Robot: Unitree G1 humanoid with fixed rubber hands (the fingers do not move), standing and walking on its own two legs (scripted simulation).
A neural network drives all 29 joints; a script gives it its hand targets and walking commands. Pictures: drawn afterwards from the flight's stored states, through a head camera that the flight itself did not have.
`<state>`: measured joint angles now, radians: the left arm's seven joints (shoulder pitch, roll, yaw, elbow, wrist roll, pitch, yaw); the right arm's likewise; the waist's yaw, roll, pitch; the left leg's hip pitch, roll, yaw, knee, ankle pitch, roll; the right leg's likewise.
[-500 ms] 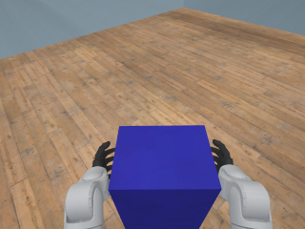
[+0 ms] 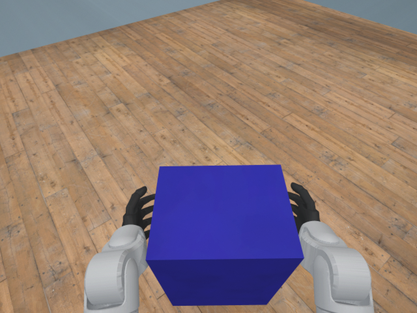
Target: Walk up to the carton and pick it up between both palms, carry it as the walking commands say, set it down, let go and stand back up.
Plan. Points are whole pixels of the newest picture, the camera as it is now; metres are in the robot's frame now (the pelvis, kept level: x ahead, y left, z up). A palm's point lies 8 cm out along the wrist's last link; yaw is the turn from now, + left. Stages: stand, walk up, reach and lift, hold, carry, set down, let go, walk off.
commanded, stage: carry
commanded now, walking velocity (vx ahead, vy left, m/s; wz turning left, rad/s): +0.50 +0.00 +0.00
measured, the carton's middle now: (219, 244) +0.25 +0.01 +0.01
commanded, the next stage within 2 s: none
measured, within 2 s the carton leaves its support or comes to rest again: neither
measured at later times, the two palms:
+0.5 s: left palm (173, 102) +0.58 +0.12 +0.10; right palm (286, 96) +0.60 -0.17 +0.10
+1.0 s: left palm (182, 48) +0.96 +0.14 +0.07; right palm (262, 46) +0.95 -0.15 +0.07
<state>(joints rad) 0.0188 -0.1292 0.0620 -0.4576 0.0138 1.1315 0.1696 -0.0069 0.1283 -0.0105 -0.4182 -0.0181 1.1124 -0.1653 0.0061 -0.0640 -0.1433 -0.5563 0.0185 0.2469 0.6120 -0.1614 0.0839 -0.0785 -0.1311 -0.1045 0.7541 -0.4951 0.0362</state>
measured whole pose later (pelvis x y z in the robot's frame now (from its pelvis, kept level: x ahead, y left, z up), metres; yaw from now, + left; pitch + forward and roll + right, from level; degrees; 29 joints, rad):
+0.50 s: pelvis +0.35 -0.04 +0.01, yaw +3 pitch +4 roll -1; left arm 0.00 -0.13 0.03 -0.38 0.04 1.14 0.16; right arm 0.01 0.13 -0.05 -0.40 -0.02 1.14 -0.16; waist 0.03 0.01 -0.18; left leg -0.22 0.11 0.08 1.05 -0.49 -0.01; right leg -0.43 -0.01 -0.26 0.55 -0.21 -0.11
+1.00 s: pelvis +0.71 -0.01 -0.01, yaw +1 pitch +7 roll +5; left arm 0.03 -0.13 0.05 -0.50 0.01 1.13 0.15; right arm 0.03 0.13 -0.01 -0.49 -0.01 1.11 -0.17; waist -0.04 -0.11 -0.12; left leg -0.61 0.01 0.24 0.61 -0.13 0.07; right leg 0.03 -0.13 -0.17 0.65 -0.53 0.02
